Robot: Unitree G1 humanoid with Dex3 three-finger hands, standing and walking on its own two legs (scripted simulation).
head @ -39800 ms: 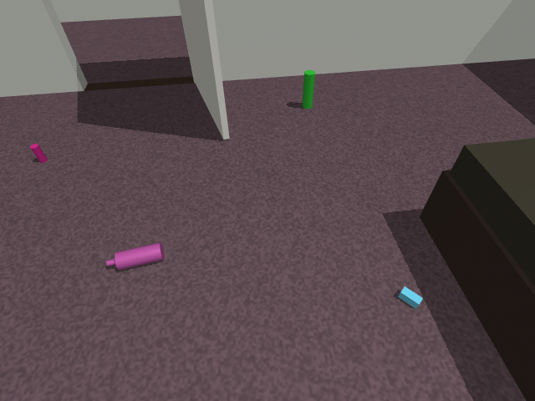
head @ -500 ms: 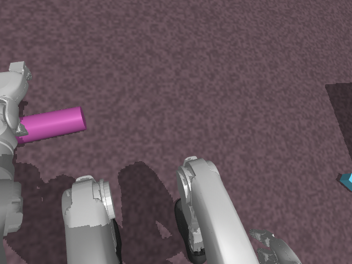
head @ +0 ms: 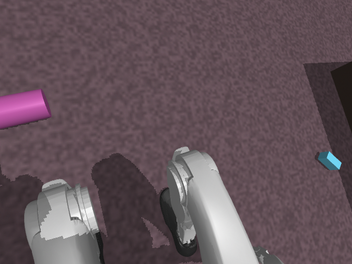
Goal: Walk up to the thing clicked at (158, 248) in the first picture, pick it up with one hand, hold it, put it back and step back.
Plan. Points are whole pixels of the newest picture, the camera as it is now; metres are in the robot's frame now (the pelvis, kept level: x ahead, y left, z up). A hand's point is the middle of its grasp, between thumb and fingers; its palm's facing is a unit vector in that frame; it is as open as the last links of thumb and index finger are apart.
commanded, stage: home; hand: left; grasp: from above
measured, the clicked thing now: out of the picture +0.51 +0.32 -0.28
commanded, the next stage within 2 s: none
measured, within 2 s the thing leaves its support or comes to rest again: neither
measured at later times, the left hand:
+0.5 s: hand out of the picture +0.37 +0.29 +0.03, palm faces -0.22 -0.69 -0.69, open 7.8 cm
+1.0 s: hand out of the picture +0.27 +0.23 +0.23, palm faces +0.20 -0.95 -0.23, open 7.4 cm
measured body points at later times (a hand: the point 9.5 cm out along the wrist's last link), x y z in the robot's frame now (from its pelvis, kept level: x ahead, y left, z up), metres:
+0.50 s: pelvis +0.01 +0.00 +0.14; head +0.20 +0.06 +0.55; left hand +0.38 +0.32 +0.07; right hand +0.17 -0.26 +0.03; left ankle +0.08 +0.13 -0.28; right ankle +0.11 -0.12 -0.28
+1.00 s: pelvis +0.06 +0.00 +0.32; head +0.15 +0.04 +0.76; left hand +0.26 +0.28 +0.25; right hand +0.26 -0.20 +0.24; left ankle +0.08 +0.13 -0.28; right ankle +0.11 -0.12 -0.28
